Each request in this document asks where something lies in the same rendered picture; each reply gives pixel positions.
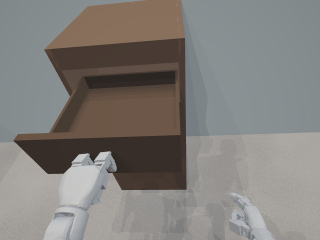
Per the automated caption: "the robot left forearm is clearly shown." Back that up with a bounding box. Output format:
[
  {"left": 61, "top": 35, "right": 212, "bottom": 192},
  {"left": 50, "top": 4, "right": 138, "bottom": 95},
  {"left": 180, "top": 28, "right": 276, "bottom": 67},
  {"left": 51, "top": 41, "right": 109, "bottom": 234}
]
[{"left": 43, "top": 206, "right": 89, "bottom": 240}]

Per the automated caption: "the robot right hand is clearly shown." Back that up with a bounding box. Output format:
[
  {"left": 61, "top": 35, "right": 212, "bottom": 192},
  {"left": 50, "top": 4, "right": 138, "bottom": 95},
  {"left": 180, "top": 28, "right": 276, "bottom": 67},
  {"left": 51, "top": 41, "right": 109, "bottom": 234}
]
[{"left": 229, "top": 192, "right": 268, "bottom": 240}]

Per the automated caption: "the robot right forearm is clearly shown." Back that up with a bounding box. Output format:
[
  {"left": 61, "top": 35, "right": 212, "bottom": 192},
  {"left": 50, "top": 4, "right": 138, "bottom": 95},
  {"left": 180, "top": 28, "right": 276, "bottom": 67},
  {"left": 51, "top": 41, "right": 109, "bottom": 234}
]
[{"left": 250, "top": 228, "right": 276, "bottom": 240}]

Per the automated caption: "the robot left hand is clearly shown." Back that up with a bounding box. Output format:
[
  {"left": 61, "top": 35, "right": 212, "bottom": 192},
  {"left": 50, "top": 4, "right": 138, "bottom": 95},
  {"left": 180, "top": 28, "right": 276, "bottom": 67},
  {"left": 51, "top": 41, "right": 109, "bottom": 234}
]
[{"left": 58, "top": 151, "right": 117, "bottom": 211}]

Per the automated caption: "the cabinet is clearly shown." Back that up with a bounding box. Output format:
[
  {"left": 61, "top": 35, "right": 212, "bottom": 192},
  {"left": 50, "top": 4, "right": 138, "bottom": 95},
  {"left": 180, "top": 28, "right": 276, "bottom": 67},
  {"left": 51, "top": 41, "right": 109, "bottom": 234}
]
[{"left": 44, "top": 0, "right": 187, "bottom": 190}]

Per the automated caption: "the handle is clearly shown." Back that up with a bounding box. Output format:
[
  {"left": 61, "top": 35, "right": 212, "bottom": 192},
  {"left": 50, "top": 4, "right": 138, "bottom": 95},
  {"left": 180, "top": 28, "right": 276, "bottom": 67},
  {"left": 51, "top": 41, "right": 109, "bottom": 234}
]
[{"left": 101, "top": 169, "right": 110, "bottom": 190}]

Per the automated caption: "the drawer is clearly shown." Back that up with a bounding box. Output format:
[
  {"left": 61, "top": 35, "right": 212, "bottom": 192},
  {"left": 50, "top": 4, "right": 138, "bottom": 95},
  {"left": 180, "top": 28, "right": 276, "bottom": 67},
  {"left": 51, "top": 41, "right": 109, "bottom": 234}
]
[{"left": 13, "top": 69, "right": 182, "bottom": 174}]

